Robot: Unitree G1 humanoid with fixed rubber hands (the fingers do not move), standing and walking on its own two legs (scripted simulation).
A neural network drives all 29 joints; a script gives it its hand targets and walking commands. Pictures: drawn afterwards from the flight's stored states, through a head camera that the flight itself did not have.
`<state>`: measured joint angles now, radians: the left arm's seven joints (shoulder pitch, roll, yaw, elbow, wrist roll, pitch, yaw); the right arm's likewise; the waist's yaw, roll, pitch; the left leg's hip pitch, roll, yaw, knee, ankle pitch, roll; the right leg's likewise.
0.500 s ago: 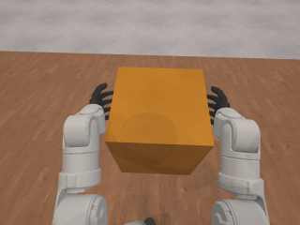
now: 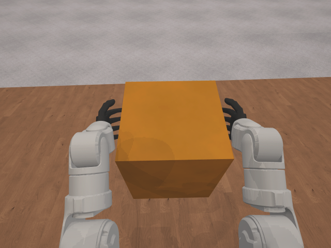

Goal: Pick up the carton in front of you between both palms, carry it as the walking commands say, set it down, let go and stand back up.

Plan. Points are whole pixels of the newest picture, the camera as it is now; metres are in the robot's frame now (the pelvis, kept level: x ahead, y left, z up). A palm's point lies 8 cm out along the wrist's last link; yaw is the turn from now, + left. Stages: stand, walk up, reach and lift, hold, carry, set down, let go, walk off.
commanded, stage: carry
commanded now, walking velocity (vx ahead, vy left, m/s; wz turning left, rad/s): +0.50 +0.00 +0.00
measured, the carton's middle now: (170, 144) +0.36 -0.02 +0.06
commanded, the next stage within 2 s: none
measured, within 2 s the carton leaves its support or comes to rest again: neither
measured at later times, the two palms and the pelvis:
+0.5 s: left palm (108, 73) +0.65 +0.16 +0.09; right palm (196, 70) +0.65 -0.14 +0.08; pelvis +0.30 -0.01 -0.04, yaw -2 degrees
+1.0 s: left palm (128, 44) +0.95 +0.12 +0.03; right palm (193, 43) +0.93 -0.18 +0.04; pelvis +0.59 -0.01 -0.09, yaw -1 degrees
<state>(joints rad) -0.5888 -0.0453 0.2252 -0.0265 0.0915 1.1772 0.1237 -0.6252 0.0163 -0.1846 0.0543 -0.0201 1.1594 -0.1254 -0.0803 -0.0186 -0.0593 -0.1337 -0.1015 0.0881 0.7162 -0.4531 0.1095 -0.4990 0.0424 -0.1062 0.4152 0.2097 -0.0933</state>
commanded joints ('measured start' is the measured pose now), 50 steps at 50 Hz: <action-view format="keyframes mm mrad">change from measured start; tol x32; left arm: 1 -563 -898 -635 45 -344 0 -214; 50 -605 -943 -678 13 -367 -10 -195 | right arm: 1 -643 1012 676 -27 418 1 265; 50 -629 1038 679 -70 428 -8 255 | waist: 1 116 -6 -420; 50 -5 119 -351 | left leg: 1 -145 122 -20 411 432 -38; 3 -586 20 -97 748 -201 -89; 20 -596 50 25 -97 542 -63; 26 19 87 22 -365 800 3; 28 533 496 -483 -88 1405 181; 31 313 409 -580 -277 442 211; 50 228 187 -144 -19 921 29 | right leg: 1 559 -155 127 57 422 -16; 2 834 -388 476 186 734 -159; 6 614 -334 611 24 -221 -221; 15 649 -214 299 88 407 -76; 25 529 -101 122 432 312 -13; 29 -311 41 163 1157 -882 72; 50 4 25 -8 6 -1 -5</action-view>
